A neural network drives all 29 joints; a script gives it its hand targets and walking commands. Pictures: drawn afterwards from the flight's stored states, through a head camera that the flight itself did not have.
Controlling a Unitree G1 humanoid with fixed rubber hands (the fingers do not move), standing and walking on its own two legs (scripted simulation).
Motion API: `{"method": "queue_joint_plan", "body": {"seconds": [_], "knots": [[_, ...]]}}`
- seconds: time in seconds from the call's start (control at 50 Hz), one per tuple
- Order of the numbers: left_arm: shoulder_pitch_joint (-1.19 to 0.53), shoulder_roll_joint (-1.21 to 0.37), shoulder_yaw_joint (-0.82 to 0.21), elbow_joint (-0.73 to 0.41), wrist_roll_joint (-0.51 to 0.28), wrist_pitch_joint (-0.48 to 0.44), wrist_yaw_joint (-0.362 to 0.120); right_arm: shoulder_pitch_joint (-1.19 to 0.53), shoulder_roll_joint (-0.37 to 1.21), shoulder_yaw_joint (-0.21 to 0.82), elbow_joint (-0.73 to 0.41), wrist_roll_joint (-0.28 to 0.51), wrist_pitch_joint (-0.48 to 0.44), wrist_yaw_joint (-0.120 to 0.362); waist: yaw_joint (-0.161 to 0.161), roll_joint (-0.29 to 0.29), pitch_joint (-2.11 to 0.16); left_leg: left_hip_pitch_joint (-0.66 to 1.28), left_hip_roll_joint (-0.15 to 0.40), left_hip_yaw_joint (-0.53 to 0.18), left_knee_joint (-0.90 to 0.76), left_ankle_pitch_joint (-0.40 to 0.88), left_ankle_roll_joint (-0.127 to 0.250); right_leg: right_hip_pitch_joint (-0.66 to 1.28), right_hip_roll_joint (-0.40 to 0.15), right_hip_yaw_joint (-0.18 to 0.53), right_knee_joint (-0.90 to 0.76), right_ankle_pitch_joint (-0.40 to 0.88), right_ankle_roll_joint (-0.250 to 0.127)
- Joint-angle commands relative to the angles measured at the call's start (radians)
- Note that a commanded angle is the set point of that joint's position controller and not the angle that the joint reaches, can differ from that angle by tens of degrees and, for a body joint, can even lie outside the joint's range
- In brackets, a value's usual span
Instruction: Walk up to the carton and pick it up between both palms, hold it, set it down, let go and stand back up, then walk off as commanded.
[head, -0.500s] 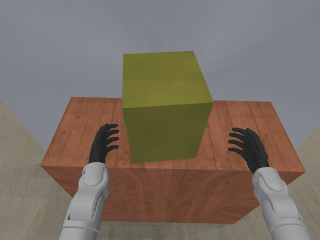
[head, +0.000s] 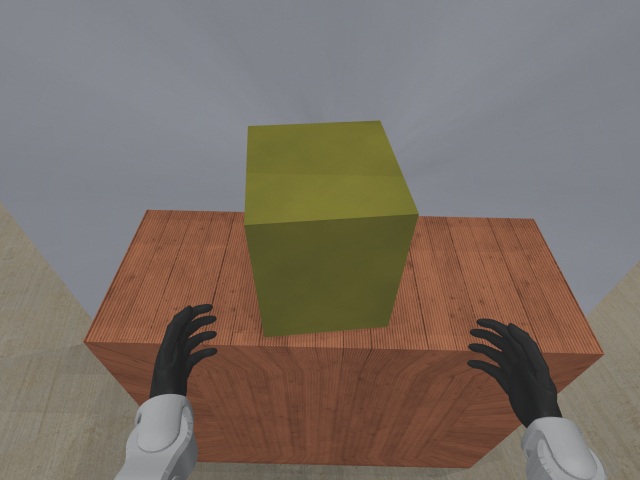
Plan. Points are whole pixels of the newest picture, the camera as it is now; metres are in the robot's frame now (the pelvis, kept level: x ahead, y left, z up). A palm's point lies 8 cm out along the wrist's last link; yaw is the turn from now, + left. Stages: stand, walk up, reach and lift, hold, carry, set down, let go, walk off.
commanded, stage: set down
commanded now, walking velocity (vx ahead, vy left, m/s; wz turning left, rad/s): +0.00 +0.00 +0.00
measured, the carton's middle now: (321, 231) +0.46 +0.05 +0.05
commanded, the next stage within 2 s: let go in 1.76 s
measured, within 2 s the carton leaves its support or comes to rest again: neither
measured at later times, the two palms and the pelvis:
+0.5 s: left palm (168, 397) +0.20 +0.21 +0.01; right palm (517, 422) +0.21 -0.20 +0.01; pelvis +0.02 +0.01 +0.00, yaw +0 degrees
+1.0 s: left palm (157, 419) +0.19 +0.23 -0.03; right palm (506, 447) +0.19 -0.20 -0.02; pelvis +0.03 +0.03 +0.00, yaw -1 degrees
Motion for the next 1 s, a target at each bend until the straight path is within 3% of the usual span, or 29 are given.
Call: {"method": "queue_joint_plan", "body": {"seconds": [0.0,0.04,0.06,0.1,0.12,0.16,0.18,0.2,0.22,0.24,0.3,0.32,0.36,0.4,0.48,0.5,0.58,0.66,0.7,0.72,0.74,0.76,0.78,0.82,0.88,0.9,0.92,0.96,0.98], "knots": [[-0.056,0.027,0.018,-0.2,-0.002,-0.046,-0.004,-0.043,-0.132,-0.058,-0.196,-0.003,-0.036,-0.005,-0.008,-0.042,-0.079,0.101,-0.047,0.02,-0.02,0.094,0.053,-0.103,-0.042,0.051,-0.151,0.046,0.043],[-0.017,0.039,0.002,-0.192,0.0,-0.053,-0.015,-0.016,-0.114,-0.044,-0.185,-0.007,-0.022,-0.009,-0.001,-0.038,-0.048,0.117,-0.047,0.024,-0.017,0.068,0.055,-0.116,-0.045,0.049,-0.158,-0.011,0.048],[-0.027,0.045,0.006,-0.12,0.009,-0.049,-0.03,0.001,-0.081,-0.036,-0.16,-0.032,-0.019,-0.012,-0.025,-0.04,-0.021,0.104,-0.058,0.026,-0.014,0.041,0.057,-0.11,-0.051,0.06,-0.171,0.009,0.051],[-0.04,0.049,0.023,-0.156,0.004,-0.055,-0.021,-0.032,-0.107,-0.058,-0.215,-0.032,-0.02,-0.009,0.008,-0.056,-0.036,0.104,-0.049,0.019,-0.022,0.027,0.058,-0.122,-0.046,0.053,-0.168,-0.05,0.053],[-0.061,0.054,-0.001,-0.107,0.01,-0.056,-0.026,-0.047,-0.096,-0.067,-0.158,-0.061,-0.017,-0.008,-0.023,-0.056,0.01,0.092,-0.048,0.021,-0.021,-0.03,0.061,-0.157,-0.052,0.054,-0.181,-0.104,0.049],[-0.051,0.063,0.016,-0.162,-0.006,-0.073,-0.018,-0.046,-0.099,-0.062,-0.255,-0.048,-0.023,-0.002,0.004,-0.081,-0.029,0.082,-0.046,0.018,-0.022,0.021,0.064,-0.145,-0.05,0.051,-0.171,-0.066,0.05],[-0.062,0.065,0.017,-0.07,0.003,-0.075,-0.032,-0.019,-0.058,-0.051,-0.2,-0.061,-0.02,-0.013,-0.016,-0.083,0.003,0.088,-0.055,0.021,-0.018,-0.036,0.072,-0.149,-0.067,0.069,-0.182,-0.108,0.057],[-0.054,0.055,0.009,-0.033,0.017,-0.074,-0.036,-0.006,-0.042,-0.021,-0.15,-0.059,-0.009,-0.004,0.004,-0.054,0.022,0.084,-0.056,0.029,-0.029,-0.032,0.069,-0.147,-0.067,0.065,-0.18,-0.11,0.056],[-0.055,0.066,0.001,-0.152,0.001,-0.093,-0.018,-0.029,-0.083,-0.055,-0.237,-0.043,-0.025,0.002,0.003,-0.03,-0.066,0.096,-0.047,0.017,-0.017,0.034,0.056,-0.129,-0.063,0.058,-0.168,-0.057,0.055],[-0.036,0.077,0.014,-0.126,0.003,-0.087,-0.02,-0.012,-0.098,-0.067,-0.197,-0.057,-0.024,0.001,-0.002,-0.041,-0.049,0.115,-0.046,0.019,-0.018,0.03,0.054,-0.144,-0.036,0.031,-0.163,-0.058,0.041],[-0.021,0.063,0.009,-0.083,0.024,-0.096,-0.027,0.02,-0.07,-0.065,-0.151,-0.072,-0.035,0.004,-0.017,-0.026,-0.056,0.106,-0.051,0.02,-0.009,0.034,0.053,-0.121,-0.043,0.04,-0.154,0.002,0.041],[0.009,0.084,0.031,-0.105,0.027,-0.104,-0.024,0.04,-0.065,-0.046,-0.142,-0.072,-0.035,0.006,0.007,-0.01,-0.069,0.112,-0.06,0.026,-0.008,0.081,0.048,-0.098,-0.042,0.041,-0.151,0.025,0.039],[0.03,0.071,0.003,-0.05,0.033,-0.1,-0.035,0.047,-0.061,-0.039,-0.124,-0.072,-0.05,0.007,-0.024,-0.023,-0.076,0.155,-0.058,0.029,0.0,0.105,0.046,-0.099,-0.036,0.025,-0.156,0.08,0.041],[0.034,0.071,0.016,-0.019,0.056,-0.104,-0.035,0.052,-0.075,-0.033,-0.07,-0.069,-0.054,0.012,-0.012,0.006,-0.039,0.161,-0.06,0.022,0.003,0.13,0.039,-0.104,-0.037,0.029,-0.154,0.1,0.039],[0.061,0.073,0.006,-0.023,0.042,-0.142,-0.054,0.082,-0.079,-0.054,-0.068,-0.094,-0.076,0.01,-0.03,-0.036,-0.067,0.168,-0.062,0.023,0.019,0.186,0.036,-0.097,-0.029,0.02,-0.153,0.168,0.036],[0.082,0.084,0.006,-0.105,0.029,-0.16,-0.042,0.086,-0.088,-0.052,-0.123,-0.078,-0.101,0.013,-0.006,-0.007,-0.106,0.148,-0.065,0.018,0.025,0.237,0.029,-0.065,-0.028,0.01,-0.131,0.242,0.038],[0.109,0.066,0.008,0.038,0.059,-0.163,-0.066,0.124,-0.085,-0.032,0.008,-0.086,-0.105,0.023,-0.027,-0.016,-0.048,0.201,-0.07,0.021,0.033,0.25,0.02,-0.087,-0.022,0.017,-0.159,0.24,0.028],[0.115,0.075,-0.006,-0.024,0.05,-0.204,-0.057,0.111,-0.102,-0.06,-0.044,-0.088,-0.149,0.036,-0.025,0.021,-0.09,0.199,-0.062,0.022,0.034,0.266,0.005,-0.095,-0.01,0.002,-0.158,0.227,0.019],[0.105,0.085,0.012,0.059,0.058,-0.201,-0.062,0.105,-0.094,-0.045,0.024,-0.108,-0.148,0.034,-0.014,-0.022,-0.049,0.157,-0.06,0.02,0.023,0.239,0.023,-0.095,-0.012,0.009,-0.157,0.193,0.017],[0.098,0.09,0.011,0.046,0.055,-0.204,-0.062,0.091,-0.108,-0.064,0.012,-0.115,-0.153,0.034,-0.022,-0.017,-0.047,0.158,-0.061,0.026,0.02,0.226,0.018,-0.089,-0.013,0.002,-0.161,0.184,0.02],[0.108,0.084,0.035,0.085,0.081,-0.207,-0.069,0.136,-0.078,-0.033,0.058,-0.111,-0.146,0.034,0.0,-0.005,-0.044,0.178,-0.06,0.027,0.023,0.245,0.019,-0.076,-0.016,0.013,-0.161,0.191,0.021],[0.118,0.083,0.013,0.088,0.08,-0.204,-0.07,0.122,-0.087,-0.053,0.071,-0.12,-0.151,0.032,-0.016,0.022,-0.032,0.161,-0.063,0.028,0.021,0.226,0.007,-0.073,-0.014,0.007,-0.168,0.172,0.015],[0.109,0.083,0.027,0.055,0.072,-0.208,-0.062,0.095,-0.107,-0.05,0.033,-0.103,-0.159,0.043,0.003,0.01,-0.064,0.186,-0.055,0.02,0.023,0.239,0.015,-0.077,-0.014,0.006,-0.162,0.182,0.018],[0.079,0.094,0.019,0.063,0.061,-0.212,-0.069,0.101,-0.094,-0.044,0.073,-0.117,-0.151,0.04,-0.009,0.018,-0.057,0.166,-0.057,0.03,0.023,0.242,0.011,-0.064,-0.012,0.002,-0.158,0.188,0.017],[0.102,0.116,0.027,0.152,0.047,-0.211,-0.09,0.099,-0.091,-0.048,0.075,-0.136,-0.166,0.029,-0.023,-0.038,-0.04,0.161,-0.063,0.036,0.018,0.204,0.029,-0.067,-0.028,0.008,-0.16,0.241,0.04],[0.101,0.12,0.037,0.187,0.06,-0.205,-0.099,0.101,-0.076,-0.031,0.109,-0.146,-0.159,0.029,-0.027,-0.025,-0.037,0.139,-0.07,0.036,0.024,0.199,0.028,-0.058,-0.034,0.015,-0.159,0.23,0.032],[0.104,0.122,0.061,0.295,0.076,-0.196,-0.118,0.145,-0.036,-0.015,0.167,-0.154,-0.148,0.014,-0.032,-0.038,0.009,0.12,-0.079,0.048,0.023,0.169,0.032,-0.013,-0.059,0.045,-0.163,0.262,0.034],[0.045,0.135,0.063,0.219,0.061,-0.203,-0.12,0.099,-0.047,-0.021,0.157,-0.158,-0.15,0.013,-0.01,0.015,-0.012,0.159,-0.07,0.05,0.019,0.138,0.024,-0.06,-0.045,0.018,-0.17,0.137,0.043],[0.014,0.147,0.062,0.122,0.043,-0.221,-0.103,0.042,-0.059,-0.048,0.078,-0.153,-0.163,0.018,0.015,0.013,-0.046,0.142,-0.06,0.042,0.018,0.156,0.022,-0.083,-0.027,0.002,-0.156,0.111,0.039]]}}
